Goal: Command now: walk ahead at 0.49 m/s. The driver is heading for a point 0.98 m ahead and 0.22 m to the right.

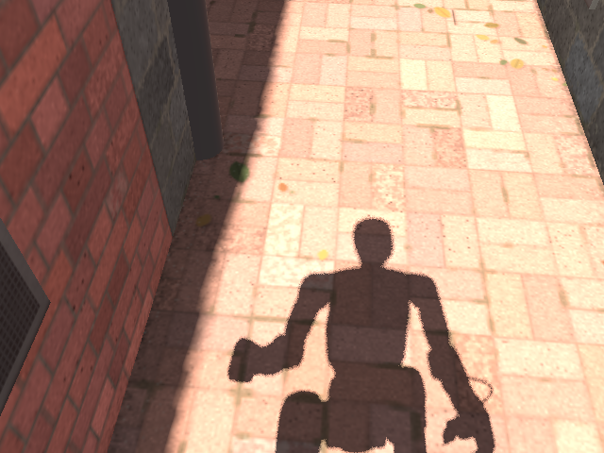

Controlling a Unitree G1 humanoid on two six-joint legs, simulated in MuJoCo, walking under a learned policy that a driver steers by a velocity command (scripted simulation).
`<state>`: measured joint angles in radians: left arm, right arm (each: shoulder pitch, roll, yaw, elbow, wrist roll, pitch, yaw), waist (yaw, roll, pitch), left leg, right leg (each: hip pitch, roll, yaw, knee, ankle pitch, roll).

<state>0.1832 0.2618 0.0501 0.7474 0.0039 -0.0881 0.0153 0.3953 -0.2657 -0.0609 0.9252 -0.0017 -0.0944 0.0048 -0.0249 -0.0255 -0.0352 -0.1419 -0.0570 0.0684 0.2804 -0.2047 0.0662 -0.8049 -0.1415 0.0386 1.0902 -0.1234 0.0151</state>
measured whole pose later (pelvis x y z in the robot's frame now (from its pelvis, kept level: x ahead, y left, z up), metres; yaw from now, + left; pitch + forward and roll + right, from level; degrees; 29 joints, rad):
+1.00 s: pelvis +0.55 -0.04 +0.00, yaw -3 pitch +0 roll +0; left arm 0.23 0.29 0.07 0.79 -0.03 -0.07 0.01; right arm 0.30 -0.29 -0.06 0.92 -0.02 -0.10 0.00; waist -0.02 -0.05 0.02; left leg -0.12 0.00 0.09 0.28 -0.18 0.04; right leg -0.66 -0.08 0.09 1.04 -0.19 0.01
